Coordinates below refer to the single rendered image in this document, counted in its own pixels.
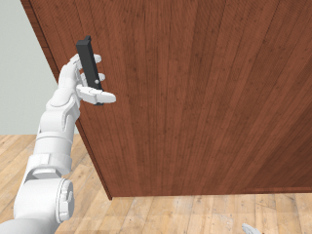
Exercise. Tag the robot right hand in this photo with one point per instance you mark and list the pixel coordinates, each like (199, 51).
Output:
(249, 230)

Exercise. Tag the handle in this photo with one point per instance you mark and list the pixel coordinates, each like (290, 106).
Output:
(87, 58)

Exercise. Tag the robot left hand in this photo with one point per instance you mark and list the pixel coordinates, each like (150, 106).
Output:
(71, 78)

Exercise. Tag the wardrobe door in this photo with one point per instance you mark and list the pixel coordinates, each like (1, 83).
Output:
(290, 163)
(205, 89)

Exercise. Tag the left robot forearm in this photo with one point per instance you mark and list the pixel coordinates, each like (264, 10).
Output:
(52, 150)

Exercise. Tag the left robot upper arm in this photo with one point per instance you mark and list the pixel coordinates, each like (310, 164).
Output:
(42, 205)

